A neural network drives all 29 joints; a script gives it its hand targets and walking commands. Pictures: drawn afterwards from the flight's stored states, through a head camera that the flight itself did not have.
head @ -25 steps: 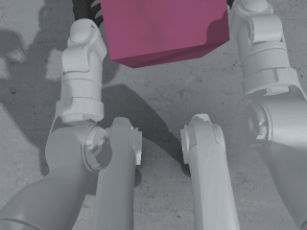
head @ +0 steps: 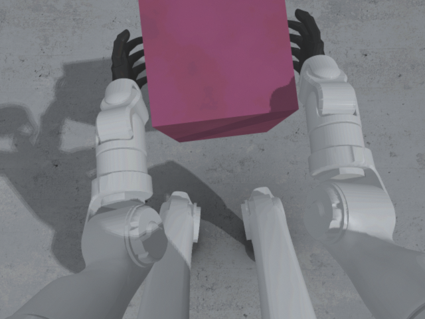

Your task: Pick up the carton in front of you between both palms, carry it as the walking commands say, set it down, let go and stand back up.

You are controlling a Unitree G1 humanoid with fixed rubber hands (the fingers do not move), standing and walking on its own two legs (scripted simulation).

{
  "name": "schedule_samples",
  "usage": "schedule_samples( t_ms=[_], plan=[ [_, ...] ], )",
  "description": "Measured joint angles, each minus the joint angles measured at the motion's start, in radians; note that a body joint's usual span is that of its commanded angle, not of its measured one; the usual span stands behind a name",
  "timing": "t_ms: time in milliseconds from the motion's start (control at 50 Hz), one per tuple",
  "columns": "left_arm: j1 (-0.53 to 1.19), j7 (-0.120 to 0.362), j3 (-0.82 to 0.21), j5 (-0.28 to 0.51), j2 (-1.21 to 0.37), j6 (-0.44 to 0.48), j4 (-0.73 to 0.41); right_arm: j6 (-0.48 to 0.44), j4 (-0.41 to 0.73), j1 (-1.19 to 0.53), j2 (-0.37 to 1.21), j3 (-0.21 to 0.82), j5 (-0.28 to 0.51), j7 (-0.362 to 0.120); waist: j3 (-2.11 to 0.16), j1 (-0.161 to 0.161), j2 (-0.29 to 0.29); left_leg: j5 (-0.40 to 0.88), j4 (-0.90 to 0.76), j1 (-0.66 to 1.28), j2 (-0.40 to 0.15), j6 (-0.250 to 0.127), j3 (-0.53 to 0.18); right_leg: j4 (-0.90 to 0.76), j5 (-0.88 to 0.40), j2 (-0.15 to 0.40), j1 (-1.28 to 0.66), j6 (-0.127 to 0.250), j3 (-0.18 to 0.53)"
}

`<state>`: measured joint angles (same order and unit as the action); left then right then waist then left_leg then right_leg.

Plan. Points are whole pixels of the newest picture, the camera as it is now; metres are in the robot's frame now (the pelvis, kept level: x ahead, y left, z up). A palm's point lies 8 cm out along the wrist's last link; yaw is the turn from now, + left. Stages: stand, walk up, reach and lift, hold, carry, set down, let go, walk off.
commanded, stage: reach and lift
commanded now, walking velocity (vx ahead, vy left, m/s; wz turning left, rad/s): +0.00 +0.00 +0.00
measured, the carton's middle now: (217, 78) +0.52 -0.01 -0.13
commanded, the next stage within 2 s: none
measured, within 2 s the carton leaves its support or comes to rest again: neither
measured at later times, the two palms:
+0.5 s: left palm (63, 68) +0.45 +0.14 +0.10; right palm (364, 43) +0.45 -0.16 +0.10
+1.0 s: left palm out of the picture +0.40 +0.15 +0.25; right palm out of the picture +0.40 -0.15 +0.25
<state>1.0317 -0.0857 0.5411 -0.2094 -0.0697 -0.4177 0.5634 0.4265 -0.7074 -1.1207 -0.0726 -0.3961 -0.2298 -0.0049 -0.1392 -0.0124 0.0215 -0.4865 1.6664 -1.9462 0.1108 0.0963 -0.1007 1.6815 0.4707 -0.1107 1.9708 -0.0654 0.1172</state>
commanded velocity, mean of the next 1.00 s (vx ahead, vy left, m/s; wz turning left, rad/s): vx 0.00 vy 0.00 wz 0.00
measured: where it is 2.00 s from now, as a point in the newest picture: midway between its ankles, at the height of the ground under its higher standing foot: (221, 247)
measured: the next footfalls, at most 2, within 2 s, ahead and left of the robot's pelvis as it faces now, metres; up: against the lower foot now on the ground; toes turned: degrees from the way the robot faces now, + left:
none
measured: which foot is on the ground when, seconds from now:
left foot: down 0.00-1.00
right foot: down 0.00-1.00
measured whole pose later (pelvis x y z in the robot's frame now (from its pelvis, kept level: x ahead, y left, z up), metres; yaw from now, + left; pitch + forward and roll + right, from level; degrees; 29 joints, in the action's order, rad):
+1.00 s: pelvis +0.10 +0.01 +0.25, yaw -1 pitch +8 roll +0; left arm 0.27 -0.04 0.28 -0.22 -0.15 -0.46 0.43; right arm 0.46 -0.44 -0.28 0.15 -0.28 -0.23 0.02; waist -0.13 0.00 0.01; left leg -0.28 0.58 -0.44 0.05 0.02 -0.15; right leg 0.58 0.26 -0.05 0.45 -0.03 0.15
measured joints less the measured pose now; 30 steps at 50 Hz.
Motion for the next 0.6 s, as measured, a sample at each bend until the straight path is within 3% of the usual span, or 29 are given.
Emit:
schedule_samples(
  t_ms=[340,600],
  plan=[
    [-0.26,0.016,-0.06,0.001,-0.036,0.049,0.046,-0.043,0.022,0.293,0.097,-0.003,-0.008,0.016,-0.085,0.002,-0.004,0.012,-0.288,0.421,-0.009,-0.026,-0.019,-0.291,-0.006,0.016,-0.427,0.016,0.007],
    [-0.455,0.029,-0.119,-0.009,-0.069,0.073,0.009,-0.072,0.087,0.51,0.157,0.018,-0.006,0.015,-0.071,0.007,-0.011,0.07,-0.569,0.79,-0.026,-0.045,-0.034,-0.58,-0.065,0.03,-0.801,0.025,0.016]
  ],
)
